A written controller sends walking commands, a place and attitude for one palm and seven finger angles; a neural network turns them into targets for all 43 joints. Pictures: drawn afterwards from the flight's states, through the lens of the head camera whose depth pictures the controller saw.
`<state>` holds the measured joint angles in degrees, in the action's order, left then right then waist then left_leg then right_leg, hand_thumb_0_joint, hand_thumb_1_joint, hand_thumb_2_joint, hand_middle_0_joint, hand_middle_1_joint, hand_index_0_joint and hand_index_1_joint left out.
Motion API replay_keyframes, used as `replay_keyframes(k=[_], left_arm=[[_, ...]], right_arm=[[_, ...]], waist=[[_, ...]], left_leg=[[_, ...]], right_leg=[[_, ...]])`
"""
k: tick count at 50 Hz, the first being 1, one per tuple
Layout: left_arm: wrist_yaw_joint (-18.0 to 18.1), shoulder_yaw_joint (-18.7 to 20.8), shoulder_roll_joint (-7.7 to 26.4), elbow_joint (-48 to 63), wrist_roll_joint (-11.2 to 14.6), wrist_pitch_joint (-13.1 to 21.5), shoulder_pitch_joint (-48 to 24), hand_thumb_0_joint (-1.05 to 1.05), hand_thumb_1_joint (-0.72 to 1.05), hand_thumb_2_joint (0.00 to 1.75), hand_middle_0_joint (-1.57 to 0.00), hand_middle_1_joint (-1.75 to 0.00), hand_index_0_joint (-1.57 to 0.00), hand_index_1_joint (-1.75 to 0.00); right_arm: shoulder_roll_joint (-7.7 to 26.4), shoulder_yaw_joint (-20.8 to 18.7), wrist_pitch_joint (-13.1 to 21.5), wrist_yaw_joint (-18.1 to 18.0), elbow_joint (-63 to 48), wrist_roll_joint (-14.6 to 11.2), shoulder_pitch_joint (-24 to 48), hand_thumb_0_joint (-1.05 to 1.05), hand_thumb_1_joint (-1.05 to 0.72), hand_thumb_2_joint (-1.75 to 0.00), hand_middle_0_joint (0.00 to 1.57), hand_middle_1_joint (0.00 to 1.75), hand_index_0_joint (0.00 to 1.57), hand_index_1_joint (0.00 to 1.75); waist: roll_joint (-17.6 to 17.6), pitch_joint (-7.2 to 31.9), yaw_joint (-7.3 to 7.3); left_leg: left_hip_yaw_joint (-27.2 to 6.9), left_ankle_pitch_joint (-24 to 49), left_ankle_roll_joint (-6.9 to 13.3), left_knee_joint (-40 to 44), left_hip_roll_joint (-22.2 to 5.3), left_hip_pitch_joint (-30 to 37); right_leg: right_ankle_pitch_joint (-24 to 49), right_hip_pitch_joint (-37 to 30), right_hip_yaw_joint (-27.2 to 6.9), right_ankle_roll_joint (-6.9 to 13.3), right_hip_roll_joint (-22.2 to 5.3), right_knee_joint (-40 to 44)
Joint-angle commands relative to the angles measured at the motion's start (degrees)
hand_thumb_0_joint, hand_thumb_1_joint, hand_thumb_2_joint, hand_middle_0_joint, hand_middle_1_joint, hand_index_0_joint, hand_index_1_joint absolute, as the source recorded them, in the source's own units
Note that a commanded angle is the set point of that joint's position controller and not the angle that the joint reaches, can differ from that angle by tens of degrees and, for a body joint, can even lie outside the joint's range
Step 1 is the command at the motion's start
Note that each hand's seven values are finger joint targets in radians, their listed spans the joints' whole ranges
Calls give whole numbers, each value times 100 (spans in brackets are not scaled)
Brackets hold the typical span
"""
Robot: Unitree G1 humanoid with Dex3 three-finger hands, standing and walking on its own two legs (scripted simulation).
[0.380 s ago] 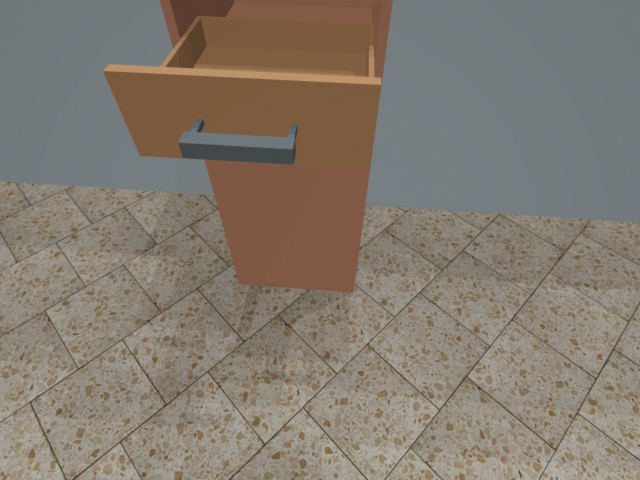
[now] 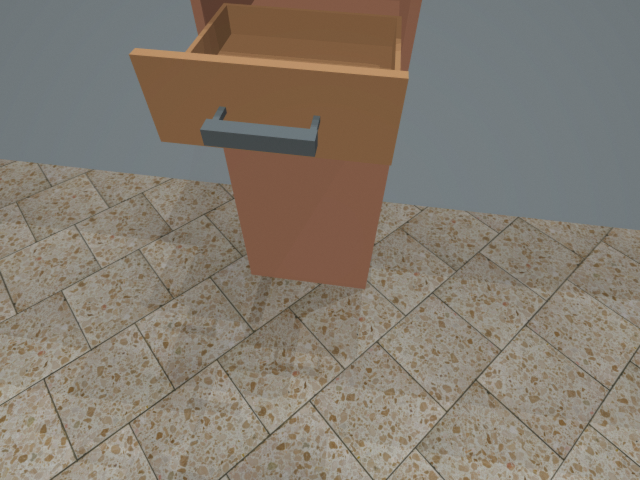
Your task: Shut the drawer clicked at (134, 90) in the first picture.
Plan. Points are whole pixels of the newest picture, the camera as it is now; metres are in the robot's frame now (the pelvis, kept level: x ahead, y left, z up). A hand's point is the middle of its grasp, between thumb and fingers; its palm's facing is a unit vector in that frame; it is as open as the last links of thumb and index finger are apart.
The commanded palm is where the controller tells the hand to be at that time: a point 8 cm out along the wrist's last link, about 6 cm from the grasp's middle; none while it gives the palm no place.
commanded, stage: stand and wait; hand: left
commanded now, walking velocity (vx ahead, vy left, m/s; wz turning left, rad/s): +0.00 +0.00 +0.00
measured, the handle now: (264, 127) +0.55 +0.11 +0.14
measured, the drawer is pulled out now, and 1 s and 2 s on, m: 0.29 0.29 0.29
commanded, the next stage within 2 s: look at it before walking up in 0.12 s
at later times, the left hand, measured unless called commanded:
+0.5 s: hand out of the picture +0.01 +0.17 -0.17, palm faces +0.00 -0.98 -0.21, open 7.3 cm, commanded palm none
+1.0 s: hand out of the picture +0.02 +0.16 -0.17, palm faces +0.01 -0.98 -0.19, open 7.3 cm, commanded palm none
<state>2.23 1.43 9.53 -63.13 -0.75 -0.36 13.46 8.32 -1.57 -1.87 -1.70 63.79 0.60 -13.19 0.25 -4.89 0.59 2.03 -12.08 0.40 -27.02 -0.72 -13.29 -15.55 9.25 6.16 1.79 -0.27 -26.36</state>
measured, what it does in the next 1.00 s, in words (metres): stands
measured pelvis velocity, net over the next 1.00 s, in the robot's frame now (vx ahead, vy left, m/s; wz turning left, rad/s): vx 0.02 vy -0.02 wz -0.02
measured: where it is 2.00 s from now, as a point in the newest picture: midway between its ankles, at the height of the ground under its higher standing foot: outside the picture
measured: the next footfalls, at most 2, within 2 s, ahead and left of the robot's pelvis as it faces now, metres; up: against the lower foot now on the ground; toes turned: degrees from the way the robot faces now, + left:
right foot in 1.46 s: +0.19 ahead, -0.17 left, +0.00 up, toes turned -6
left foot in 1.68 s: +0.23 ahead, +0.06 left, +0.00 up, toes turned +2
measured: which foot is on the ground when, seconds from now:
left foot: down 0.00-1.00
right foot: down 0.00-1.00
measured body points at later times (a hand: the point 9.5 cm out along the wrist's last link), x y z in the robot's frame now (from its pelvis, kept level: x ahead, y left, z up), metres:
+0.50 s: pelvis +0.01 +0.00 +0.01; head +0.03 -0.01 +0.45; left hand +0.01 +0.23 -0.15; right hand +0.01 -0.23 -0.16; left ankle +0.03 +0.11 -0.74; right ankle -0.01 -0.10 -0.74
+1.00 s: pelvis +0.02 -0.02 +0.00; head +0.03 -0.02 +0.45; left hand +0.02 +0.21 -0.16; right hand +0.00 -0.23 -0.16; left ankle +0.03 +0.11 -0.74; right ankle -0.01 -0.10 -0.74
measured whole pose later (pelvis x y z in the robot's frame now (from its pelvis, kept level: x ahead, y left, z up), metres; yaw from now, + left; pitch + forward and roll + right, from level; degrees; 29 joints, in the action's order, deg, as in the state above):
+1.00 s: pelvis +0.02 -0.02 +0.00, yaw -1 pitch -2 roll +0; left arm 1.6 0.9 8.7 -64.7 -0.6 0.1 15.1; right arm 8.0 -0.8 -1.0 -2.0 65.5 0.9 -14.9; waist 0.3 -3.6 0.6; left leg 2.6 -12.2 -1.0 -24.3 -2.5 -10.0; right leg -14.8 5.9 5.4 3.1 1.7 -22.4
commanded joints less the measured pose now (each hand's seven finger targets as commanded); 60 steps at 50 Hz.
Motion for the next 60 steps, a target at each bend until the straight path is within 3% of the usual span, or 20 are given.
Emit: replay_keyframes(k=[1, 5, 11, 14, 22, 26, 30, 31, 34, 36, 44, 47, 49, 51, 54, 56, 57, 58, 59, 60], left_arm=[[21, 66, 636, 111, 20, 82, 396, 0, 90, 90, -20, -30, -20, -30], [2, 31, 632, 19, 22, 82, 359, 0, 90, 90, -20, -30, -20, -30], [-15, 19, 682, -10, 28, 108, 415, 0, 90, 90, -20, -30, -20, -30], [-17, 13, 690, -46, 32, 120, 390, 0, 90, 90, -20, -30, -20, -30], [-8, 8, 658, -69, 38, 118, 418, 0, 90, 90, -20, -30, -20, -30], [-5, 21, 671, -56, 41, 131, 486, 0, 90, 90, -20, -30, -20, -30], [-3, 11, 646, -69, 45, 116, 439, 0, 90, 90, -20, -30, -20, -30], [1, 18, 664, -45, 45, 119, 481, 0, 90, 90, -20, -30, -20, -30], [2, 17, 668, -38, 48, 122, 457, 0, 90, 90, -20, -30, -20, -30], [9, 22, 654, -23, 51, 130, 495, 0, 90, 90, -20, -30, -20, -30], [12, 22, 626, -35, 54, 126, 506, 0, 90, 90, -20, -30, -20, -30], [-22, 41, 629, -81, 45, 114, 542, 0, 90, 90, -20, -30, -20, -30], [-71, 115, 701, -73, 16, 69, 583, 0, 90, 90, -20, -30, -20, -30], [-98, 182, 748, -61, 0, 49, 715, 0, 90, 90, -20, -30, -20, -30], [-123, 254, 796, -22, -11, 76, 722, 0, 90, 90, -20, -30, -20, -30], [-140, 285, 762, 13, -14, 100, 677, 0, 90, 90, -20, -30, -20, -30], [-158, 280, 708, 38, -11, 111, 581, 0, 90, 90, -20, -30, -20, -30], [-184, 276, 606, 59, 4, 125, 518, 0, 90, 90, -20, -30, -20, -30], [-210, 260, 483, 104, 7, 144, 437, 0, 90, 90, -20, -30, -20, -30], [-226, 230, 381, 172, 7, 167, 302, 0, 90, 90, -20, -30, -20, -30]], right_arm=[[544, -71, 102, -26, -156, 15, -284, 0, -90, -90, 20, 30, 20, 30], [589, -39, 103, -31, -124, 22, -224, 0, -90, -90, 20, 30, 20, 30], [650, -37, 145, -36, -106, 8, -215, 0, -90, -90, 20, 30, 20, 30], [665, -25, 156, -40, -87, 14, -225, 0, -90, -90, 20, 30, 20, 30], [642, 0, 170, -64, -23, 13, -299, 0, -90, -90, 20, 30, 20, 30], [617, -4, 182, -70, -22, 3, -336, 0, -90, -90, 20, 30, 20, 30], [587, 6, 158, -70, 14, 17, -366, 0, -90, -90, 20, 30, 20, 30], [571, 3, 161, -71, 11, 7, -386, 0, -90, -90, 20, 30, 20, 30], [561, 8, 164, -72, 27, 12, -431, 0, -90, -90, 20, 30, 20, 30], [542, 7, 157, -77, 30, 8, -427, 0, -90, -90, 20, 30, 20, 30], [518, 3, 154, -90, 42, 19, -465, 0, -90, -90, 20, 30, 20, 30], [511, -5, 139, -67, 101, 63, -581, 0, -90, -90, 20, 30, 20, 30], [524, -41, 117, -34, 66, 92, -580, 0, -90, -90, 20, 30, 20, 30], [454, -56, 115, 0, -20, 107, -494, 0, -90, -90, 20, 30, 20, 30], [406, -66, 170, 26, -112, 102, -500, 0, -90, -90, 20, 30, 20, 30], [370, -65, 214, 23, -101, 88, -628, 0, -90, -90, 20, 30, 20, 30], [401, -72, 246, 12, -59, 95, -797, 0, -90, -90, 20, 30, 20, 30], [480, -70, 285, -9, 13, 104, -1010, 0, -90, -90, 20, 30, 20, 30], [670, -109, 325, -42, 142, 125, -1316, 0, -90, -90, 20, 30, 20, 30], [918, -189, 341, -93, 255, 162, -1723, 0, -90, -90, 20, 30, 20, 30]], waist=[[27, 204, 6], [107, -11, 14], [57, 72, -15], [102, 241, 9], [83, 68, 1], [-45, 201, -31], [94, 63, -5], [-69, 46, -26], [30, 133, -6], [-101, 82, -25], [75, 164, -3], [-11, 19, 21], [-162, -212, -14], [-483, -446, -81], [-523, -543, -22], [-325, -545, 38], [-76, -564, 147], [392, -561, 209], [1005, -502, 290], [1539, -298, 407]], left_leg=[[-595, 696, 117, 521, -592, 240], [-606, 501, 91, 689, -592, 176], [-587, 446, 85, 823, -584, 339], [-542, 589, 65, 798, -589, 437], [-490, 737, 58, 813, -609, 421], [-482, 868, 73, 794, -610, 514], [-458, 754, 36, 790, -587, 406], [-457, 757, 54, 789, -605, 425], [-435, 866, 37, 750, -599, 420], [-419, 823, 39, 728, -595, 431], [-380, 907, 23, 658, -582, 443], [-300, 75, 30, 627, -529, 396], [-180, -688, 42, 460, -427, 2], [-15, -987, 39, 162, -321, -367], [172, -828, 16, -520, -288, -590], [193, -693, 43, -465, -356, -358], [113, -481, 78, -184, -428, -133], [-174, -228, 171, 208, -610, 184], [-914, -25, 422, 593, -1082, 682], [-1900, 328, 852, 958, -1752, 1291]], right_leg=[[613, 203, -662, 72, -659, 681], [408, 205, -678, 45, -649, 851], [277, 110, -722, 38, -602, 1001], [458, 27, -737, 41, -646, 1006], [616, 29, -723, 42, -628, 1033], [778, -59, -719, 46, -617, 1020], [737, -7, -748, 53, -631, 1035], [693, 17, -731, 50, -613, 1055], [927, -61, -747, 54, -642, 998], [899, -19, -740, 37, -619, 1035], [1162, -84, -764, 43, -660, 984], [-144, 58, -813, 85, -582, 1125], [-1175, 139, -1054, 215, -620, 1198], [-1924, 195, -1327, 360, -736, 1390], [-2086, 249, -1807, 696, -1092, 1525], [-1748, 394, -1622, 740, -1011, 1304], [-1403, 560, -1410, 693, -854, 1005], [-954, 758, -1059, 570, -555, 470], [-438, 1204, -603, 400, -192, -421], [-562, 1814, -85, 228, 97, -1485]])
